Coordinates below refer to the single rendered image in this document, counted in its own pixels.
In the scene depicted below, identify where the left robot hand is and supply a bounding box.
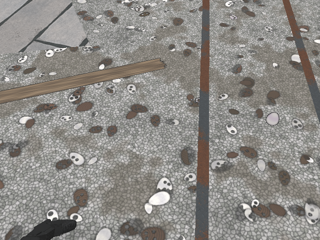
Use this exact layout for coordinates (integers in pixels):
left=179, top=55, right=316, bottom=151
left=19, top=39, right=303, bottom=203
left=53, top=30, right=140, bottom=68
left=20, top=219, right=77, bottom=240

